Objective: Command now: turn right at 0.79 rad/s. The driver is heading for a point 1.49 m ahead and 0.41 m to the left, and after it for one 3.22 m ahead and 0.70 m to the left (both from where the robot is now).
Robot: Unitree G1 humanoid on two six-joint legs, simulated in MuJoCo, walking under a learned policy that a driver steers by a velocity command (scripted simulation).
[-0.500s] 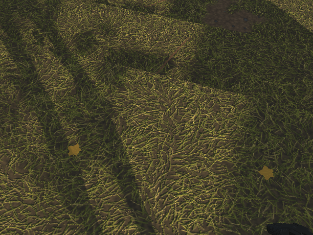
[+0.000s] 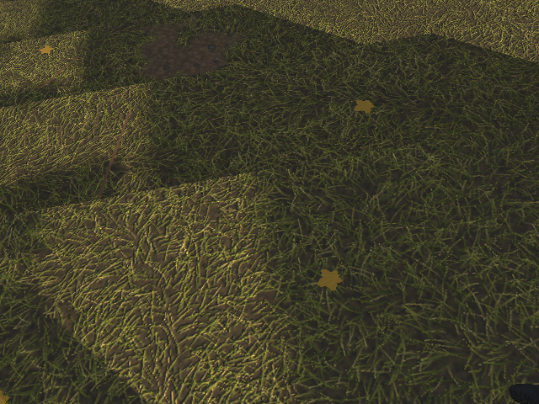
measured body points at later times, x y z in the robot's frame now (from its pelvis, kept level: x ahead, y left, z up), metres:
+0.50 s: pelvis +0.03 +0.01 -0.01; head +0.07 +0.02 +0.44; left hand +0.15 +0.32 -0.09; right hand +0.20 -0.26 -0.11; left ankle +0.05 +0.17 -0.74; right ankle +0.03 -0.09 -0.74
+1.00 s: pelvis +0.03 +0.04 -0.01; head +0.07 +0.08 +0.43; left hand -0.05 +0.35 -0.12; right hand +0.35 -0.05 -0.09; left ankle -0.03 +0.15 -0.75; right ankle +0.04 -0.09 -0.74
